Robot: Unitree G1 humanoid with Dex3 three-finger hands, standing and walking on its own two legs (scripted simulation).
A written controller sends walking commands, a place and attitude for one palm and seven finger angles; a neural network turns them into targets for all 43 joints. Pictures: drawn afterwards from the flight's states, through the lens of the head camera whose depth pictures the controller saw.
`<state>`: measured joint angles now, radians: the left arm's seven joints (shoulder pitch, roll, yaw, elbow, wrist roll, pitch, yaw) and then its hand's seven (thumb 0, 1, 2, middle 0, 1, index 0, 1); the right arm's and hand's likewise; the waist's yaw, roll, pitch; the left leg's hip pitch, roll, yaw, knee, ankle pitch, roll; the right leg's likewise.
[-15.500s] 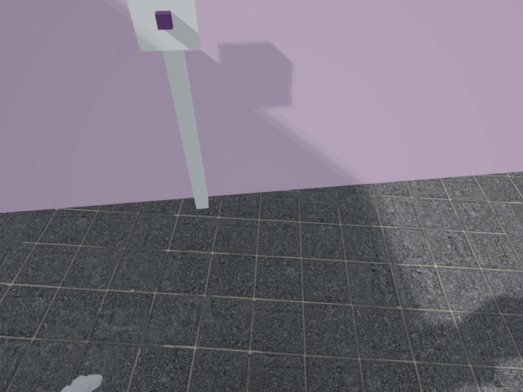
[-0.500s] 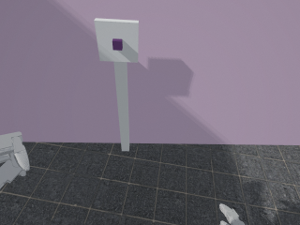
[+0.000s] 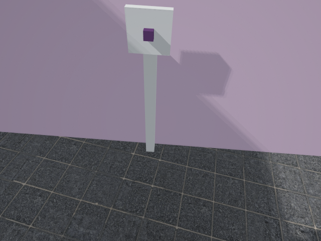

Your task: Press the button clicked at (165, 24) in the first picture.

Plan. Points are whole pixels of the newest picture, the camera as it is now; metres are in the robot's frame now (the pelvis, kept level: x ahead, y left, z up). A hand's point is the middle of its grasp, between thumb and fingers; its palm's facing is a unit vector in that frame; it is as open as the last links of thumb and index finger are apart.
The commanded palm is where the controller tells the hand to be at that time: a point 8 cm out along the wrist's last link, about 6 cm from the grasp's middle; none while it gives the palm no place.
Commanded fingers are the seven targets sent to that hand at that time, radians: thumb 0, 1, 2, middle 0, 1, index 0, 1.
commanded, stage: let the arm hang, fingers relaxed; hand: left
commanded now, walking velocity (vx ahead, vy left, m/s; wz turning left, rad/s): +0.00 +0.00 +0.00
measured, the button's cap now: (148, 34) +0.81 +0.08 +0.14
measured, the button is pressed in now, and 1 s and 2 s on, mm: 0 0 0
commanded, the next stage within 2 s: stand and wait in 0.84 s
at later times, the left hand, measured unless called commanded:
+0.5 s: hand out of the picture -0.01 +0.23 -0.15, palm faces +0.02 -0.96 -0.26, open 6.9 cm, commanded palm none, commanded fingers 0.00 0.90 0.90 -0.20 -0.30 -0.20 -0.30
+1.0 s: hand out of the picture +0.07 +0.23 -0.14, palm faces -0.02 -0.96 -0.29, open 7.4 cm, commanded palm none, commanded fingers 0.00 0.90 0.90 -0.20 -0.30 -0.20 -0.30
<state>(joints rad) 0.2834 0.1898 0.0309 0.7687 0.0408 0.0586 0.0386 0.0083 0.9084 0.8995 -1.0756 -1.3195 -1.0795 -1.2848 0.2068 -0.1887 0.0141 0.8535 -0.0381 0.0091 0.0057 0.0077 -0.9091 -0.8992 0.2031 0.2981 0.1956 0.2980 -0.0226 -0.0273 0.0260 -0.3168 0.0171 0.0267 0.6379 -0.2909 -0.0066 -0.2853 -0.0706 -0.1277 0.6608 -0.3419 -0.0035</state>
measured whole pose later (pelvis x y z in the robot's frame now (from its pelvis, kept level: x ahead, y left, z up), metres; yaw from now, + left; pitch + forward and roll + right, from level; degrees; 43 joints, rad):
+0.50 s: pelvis +0.00 +0.02 +0.02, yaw -1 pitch -2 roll +0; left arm 0.25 0.23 0.03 1.17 0.01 0.01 0.02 0.00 0.91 0.90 -0.28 -0.40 -0.28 -0.39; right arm 0.24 -0.19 -0.01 1.12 -0.02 0.01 -0.01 0.00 -0.91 -0.90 0.20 0.30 0.20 0.30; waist 0.01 0.02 0.06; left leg -0.19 0.00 0.05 0.40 -0.18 0.02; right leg -0.16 -0.07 -0.12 0.41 -0.20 0.02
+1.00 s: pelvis +0.01 +0.01 +0.02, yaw -1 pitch -2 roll +0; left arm 0.13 0.26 0.03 1.13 0.01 -0.01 0.01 0.00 0.91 0.90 -0.20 -0.30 -0.20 -0.30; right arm 0.18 -0.25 -0.02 1.14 -0.02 0.00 -0.01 0.00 -0.91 -0.90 0.20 0.30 0.20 0.30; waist -0.01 0.01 0.07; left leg -0.16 0.02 0.05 0.36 -0.16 0.00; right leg -0.13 -0.05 -0.11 0.36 -0.19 0.00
